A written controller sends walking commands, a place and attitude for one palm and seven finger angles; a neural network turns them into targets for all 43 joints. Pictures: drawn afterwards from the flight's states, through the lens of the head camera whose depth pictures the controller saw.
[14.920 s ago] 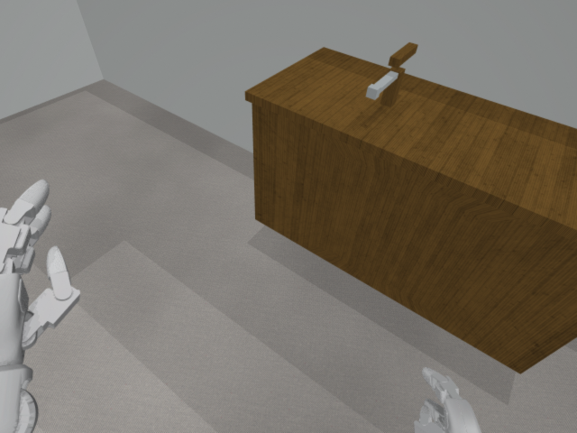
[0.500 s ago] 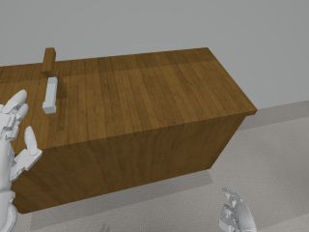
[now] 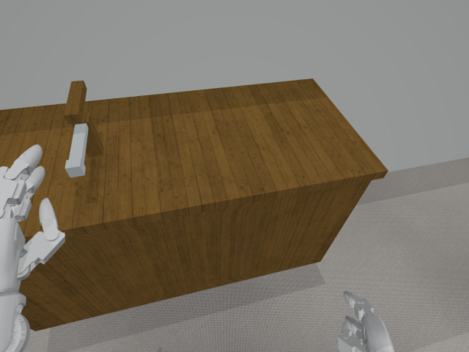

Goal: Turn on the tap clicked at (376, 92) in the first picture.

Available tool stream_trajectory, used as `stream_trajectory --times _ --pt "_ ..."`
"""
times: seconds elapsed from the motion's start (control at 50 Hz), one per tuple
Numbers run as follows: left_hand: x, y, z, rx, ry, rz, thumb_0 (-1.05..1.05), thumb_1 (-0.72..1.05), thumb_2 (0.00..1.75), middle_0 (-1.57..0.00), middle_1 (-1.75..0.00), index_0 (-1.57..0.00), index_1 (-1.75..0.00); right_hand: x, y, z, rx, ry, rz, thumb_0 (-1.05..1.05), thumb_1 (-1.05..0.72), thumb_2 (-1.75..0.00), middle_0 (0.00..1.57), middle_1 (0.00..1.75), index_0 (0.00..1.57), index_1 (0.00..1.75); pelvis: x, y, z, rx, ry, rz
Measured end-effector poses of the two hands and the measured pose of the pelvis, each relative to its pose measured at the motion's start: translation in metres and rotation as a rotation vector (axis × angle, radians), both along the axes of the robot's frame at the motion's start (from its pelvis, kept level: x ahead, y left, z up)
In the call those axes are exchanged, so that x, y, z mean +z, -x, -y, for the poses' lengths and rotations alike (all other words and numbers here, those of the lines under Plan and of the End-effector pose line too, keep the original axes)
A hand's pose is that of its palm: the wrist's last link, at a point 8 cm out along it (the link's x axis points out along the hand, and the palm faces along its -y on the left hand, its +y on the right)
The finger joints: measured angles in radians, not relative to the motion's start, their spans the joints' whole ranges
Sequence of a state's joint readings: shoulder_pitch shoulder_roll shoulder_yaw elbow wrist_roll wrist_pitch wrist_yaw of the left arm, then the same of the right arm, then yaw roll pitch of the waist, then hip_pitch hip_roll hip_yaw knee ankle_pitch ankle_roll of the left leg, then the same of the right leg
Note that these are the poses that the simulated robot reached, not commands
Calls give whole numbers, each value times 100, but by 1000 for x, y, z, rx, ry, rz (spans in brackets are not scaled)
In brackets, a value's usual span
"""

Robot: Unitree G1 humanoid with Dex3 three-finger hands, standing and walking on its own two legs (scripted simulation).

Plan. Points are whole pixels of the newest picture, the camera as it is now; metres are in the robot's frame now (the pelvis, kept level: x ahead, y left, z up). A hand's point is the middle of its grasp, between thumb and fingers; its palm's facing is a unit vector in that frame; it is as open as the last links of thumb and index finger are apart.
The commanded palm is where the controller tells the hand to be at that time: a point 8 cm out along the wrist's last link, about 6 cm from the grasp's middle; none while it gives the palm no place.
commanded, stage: look again from close up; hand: left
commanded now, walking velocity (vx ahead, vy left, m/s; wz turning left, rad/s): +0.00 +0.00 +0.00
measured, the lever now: (75, 167) +0.43 +0.37 +0.03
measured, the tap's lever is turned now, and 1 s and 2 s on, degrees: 0 0 0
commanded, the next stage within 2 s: shuffle to correct the standing spot in 0.18 s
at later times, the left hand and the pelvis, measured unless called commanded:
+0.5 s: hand (46, 242) +0.21 +0.26 +0.15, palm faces +0.39 -0.84 -0.37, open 7.4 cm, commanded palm +0.16 +0.29 +0.17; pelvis +0.00 +0.01 -0.01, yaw +0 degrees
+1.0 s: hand (83, 168) +0.32 +0.26 +0.17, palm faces +0.30 -0.84 -0.46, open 7.4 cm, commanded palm +0.26 +0.31 +0.17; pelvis +0.09 +0.03 -0.01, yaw -2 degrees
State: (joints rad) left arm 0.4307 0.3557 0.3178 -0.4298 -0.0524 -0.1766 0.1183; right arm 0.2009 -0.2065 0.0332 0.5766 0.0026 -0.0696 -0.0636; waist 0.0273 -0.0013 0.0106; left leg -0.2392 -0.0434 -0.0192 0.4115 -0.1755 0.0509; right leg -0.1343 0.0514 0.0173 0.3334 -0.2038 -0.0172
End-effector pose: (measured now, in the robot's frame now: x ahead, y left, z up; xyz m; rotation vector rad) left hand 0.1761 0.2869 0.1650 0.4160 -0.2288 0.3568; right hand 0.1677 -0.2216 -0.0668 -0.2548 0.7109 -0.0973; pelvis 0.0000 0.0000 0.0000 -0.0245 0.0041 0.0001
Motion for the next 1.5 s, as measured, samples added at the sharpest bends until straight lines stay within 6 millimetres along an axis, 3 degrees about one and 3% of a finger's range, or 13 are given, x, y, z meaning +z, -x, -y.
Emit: stream_trajectory --times 0.42,0.58,0.8,0.96,1.06,1.12,1.16,1.26,1.34,1.5 --pt "0 13 -14 -3 -24 11 1 89 90 -21 -30 -21 -30 -3 15 -15 8 0 -7 2 -90 -90 21 30 20 30 -2 8 -12 -1 -1 5" --pt "-6 -3 -13 20 -20 24 1 89 90 -21 -30 -21 -30 -14 6 -10 -6 -4 -10 2 -90 -90 21 30 20 30 -9 -8 -13 -2 -7 1" --pt "-8 -54 -20 -48 -53 118 1 89 90 -21 -30 -21 -30 -30 -22 -5 -57 17 -59 2 -90 -90 21 30 20 30 -28 -47 -25 -21 -15 8" --pt "15 -97 -15 -111 -124 72 1 89 90 -21 -30 -21 -30 -24 -36 -24 -88 -49 -77 2 -91 -90 20 30 20 30 -12 -79 -32 -31 -10 -4" --pt "17 -114 -13 -126 -193 21 1 89 90 -21 -30 -21 -30 -38 -53 -26 -84 -61 -115 1 -90 -90 21 30 20 30 -17 -103 -31 -15 -7 -1" --pt "11 -117 -18 -97 -204 29 1 89 90 -21 -30 -21 -30 -53 -71 -24 -49 -56 -135 1 -90 -90 21 30 20 30 -27 -109 -29 14 3 25" --pt "8 -115 -24 -64 -179 45 1 89 90 -21 -30 -22 -30 -52 -84 -24 -25 -47 -129 2 -90 -90 21 30 20 30 -28 -109 -30 5 6 49" --pt "5 -111 -32 -14 -99 81 1 89 90 -21 -30 -21 -30 -27 -111 -30 3 -11 -49 2 -91 -90 20 30 20 30 -21 -111 -34 -28 -29 75" --pt "13 -113 -36 -32 -45 156 1 89 90 -21 -30 -21 -30 -9 -127 -39 15 40 39 2 -91 -90 20 30 20 30 -19 -117 -49 -14 -35 84" --pt "22 -122 -79 30 -90 198 1 89 90 -21 -30 -21 -30 -3 -137 -77 1 -6 87 1 -91 -90 20 30 20 30 -18 -129 -72 1 -22 79"
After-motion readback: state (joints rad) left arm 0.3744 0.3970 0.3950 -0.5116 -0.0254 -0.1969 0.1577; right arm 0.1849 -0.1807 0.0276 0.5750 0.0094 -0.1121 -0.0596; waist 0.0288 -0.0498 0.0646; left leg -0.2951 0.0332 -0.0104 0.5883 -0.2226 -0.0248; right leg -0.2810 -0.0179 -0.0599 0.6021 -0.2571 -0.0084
